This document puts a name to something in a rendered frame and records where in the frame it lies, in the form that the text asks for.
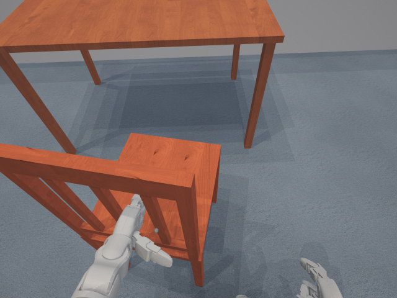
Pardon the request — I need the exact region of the robot left hand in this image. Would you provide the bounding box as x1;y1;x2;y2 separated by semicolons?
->
113;194;172;267

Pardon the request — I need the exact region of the table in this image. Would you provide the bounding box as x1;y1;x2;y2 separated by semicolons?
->
0;0;284;155

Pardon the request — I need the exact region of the robot left forearm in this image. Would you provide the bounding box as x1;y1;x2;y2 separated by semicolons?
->
71;234;133;298

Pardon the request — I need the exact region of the chair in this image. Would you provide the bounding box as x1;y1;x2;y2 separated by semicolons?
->
0;133;221;287

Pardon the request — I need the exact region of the robot right hand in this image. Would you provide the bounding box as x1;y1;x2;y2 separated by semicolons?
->
297;258;343;298

